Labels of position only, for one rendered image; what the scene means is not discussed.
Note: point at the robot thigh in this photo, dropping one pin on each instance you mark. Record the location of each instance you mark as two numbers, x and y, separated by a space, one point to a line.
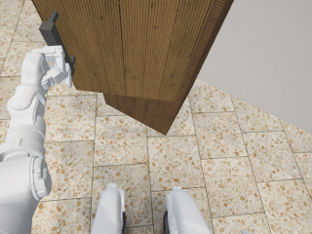
189 219
111 206

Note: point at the left robot hand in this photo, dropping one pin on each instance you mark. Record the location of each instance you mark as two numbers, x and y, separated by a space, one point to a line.
36 72

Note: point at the left robot forearm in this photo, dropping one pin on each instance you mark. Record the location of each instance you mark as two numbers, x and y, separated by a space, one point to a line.
27 130

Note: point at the cupboard door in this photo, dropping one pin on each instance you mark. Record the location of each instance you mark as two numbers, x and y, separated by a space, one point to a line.
132 48

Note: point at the handle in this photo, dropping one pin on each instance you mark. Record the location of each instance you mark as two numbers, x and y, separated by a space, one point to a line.
51 36

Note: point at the right robot thigh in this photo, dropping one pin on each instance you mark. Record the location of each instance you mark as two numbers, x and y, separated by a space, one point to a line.
189 219

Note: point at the left robot thigh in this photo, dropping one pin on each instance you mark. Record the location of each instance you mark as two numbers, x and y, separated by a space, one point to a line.
111 206

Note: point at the robot left upper arm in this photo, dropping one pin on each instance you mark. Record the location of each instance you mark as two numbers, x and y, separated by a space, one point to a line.
23 183

